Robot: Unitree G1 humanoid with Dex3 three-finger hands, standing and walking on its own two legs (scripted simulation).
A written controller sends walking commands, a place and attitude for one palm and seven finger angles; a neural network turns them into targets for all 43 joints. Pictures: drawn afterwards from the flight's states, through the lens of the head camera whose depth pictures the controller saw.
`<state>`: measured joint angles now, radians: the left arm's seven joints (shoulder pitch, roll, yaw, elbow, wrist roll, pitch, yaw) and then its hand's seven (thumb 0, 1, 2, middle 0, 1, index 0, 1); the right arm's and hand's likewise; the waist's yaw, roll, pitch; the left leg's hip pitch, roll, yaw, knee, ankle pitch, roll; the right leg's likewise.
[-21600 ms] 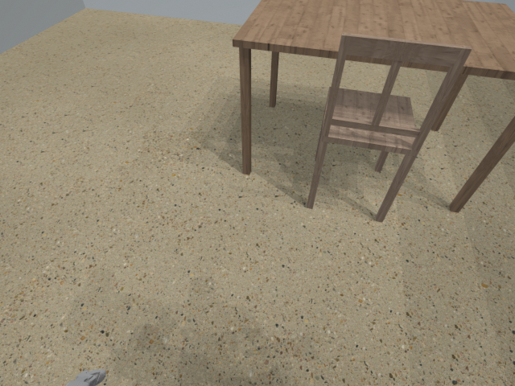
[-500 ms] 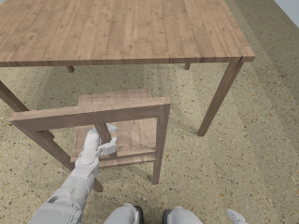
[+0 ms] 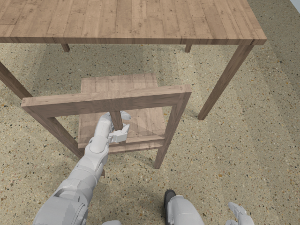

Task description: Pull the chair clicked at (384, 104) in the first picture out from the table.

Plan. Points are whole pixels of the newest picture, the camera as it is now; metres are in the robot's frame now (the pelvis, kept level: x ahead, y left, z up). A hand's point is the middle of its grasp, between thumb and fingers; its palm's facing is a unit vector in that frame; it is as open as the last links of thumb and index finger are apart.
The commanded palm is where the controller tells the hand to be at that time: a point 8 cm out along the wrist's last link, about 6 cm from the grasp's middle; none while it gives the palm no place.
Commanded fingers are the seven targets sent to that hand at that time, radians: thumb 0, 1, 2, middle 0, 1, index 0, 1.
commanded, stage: step backward, pulling the chair out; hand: left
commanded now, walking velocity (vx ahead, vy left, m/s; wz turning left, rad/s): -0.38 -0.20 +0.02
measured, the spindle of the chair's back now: (118, 127) +0.39 +0.09 -0.08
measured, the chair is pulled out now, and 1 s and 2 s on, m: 0.20 0.33 0.58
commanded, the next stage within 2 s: stop walking, hand still on the chair in 1.76 s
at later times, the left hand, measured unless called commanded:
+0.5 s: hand (120, 148) +0.32 +0.08 -0.06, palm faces -0.05 -0.99 -0.14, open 5.6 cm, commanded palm +0.30 +0.13 -0.06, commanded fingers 0.00 0.90 0.90 -0.50 -1.45 -0.50 -1.45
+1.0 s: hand (117, 176) +0.24 +0.08 -0.06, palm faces -0.05 -0.99 -0.16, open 5.7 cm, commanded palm +0.23 +0.13 -0.06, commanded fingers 0.00 0.90 0.90 -0.50 -1.45 -0.50 -1.45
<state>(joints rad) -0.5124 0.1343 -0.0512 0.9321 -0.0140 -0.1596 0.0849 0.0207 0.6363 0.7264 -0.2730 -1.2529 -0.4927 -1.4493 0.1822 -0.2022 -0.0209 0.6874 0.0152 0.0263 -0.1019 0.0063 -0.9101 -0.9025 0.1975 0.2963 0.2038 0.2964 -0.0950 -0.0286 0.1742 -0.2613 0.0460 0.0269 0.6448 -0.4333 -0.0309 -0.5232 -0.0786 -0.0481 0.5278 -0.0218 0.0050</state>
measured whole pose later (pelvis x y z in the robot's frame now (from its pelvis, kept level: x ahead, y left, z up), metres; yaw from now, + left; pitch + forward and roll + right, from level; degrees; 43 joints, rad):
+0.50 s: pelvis -0.05 -0.02 +0.00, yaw +1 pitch +2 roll +2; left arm -0.49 0.15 -0.01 0.93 -0.05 -0.15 0.11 0.06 0.64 0.76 -0.29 -1.23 -0.49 -1.45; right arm 0.18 -0.28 -0.03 0.70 0.02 0.04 -0.13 0.01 -0.92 -0.90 0.20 0.30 0.20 0.30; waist -0.08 -0.04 0.19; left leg -0.31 0.00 0.04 0.60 -0.32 -0.01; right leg -0.51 -0.08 -0.06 0.56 -0.12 0.00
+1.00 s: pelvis -0.11 -0.03 +0.00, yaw +0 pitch +3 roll +0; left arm -0.47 0.15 -0.02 0.95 -0.05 -0.18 0.09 0.06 0.63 0.76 -0.31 -1.21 -0.49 -1.45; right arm 0.19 -0.20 -0.01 0.70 0.00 0.03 -0.10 0.01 -0.91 -0.90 0.20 0.30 0.20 0.30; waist -0.04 0.00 0.16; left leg -0.41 0.05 0.03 0.60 -0.25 -0.02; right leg -0.37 -0.02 -0.03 0.65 -0.31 -0.01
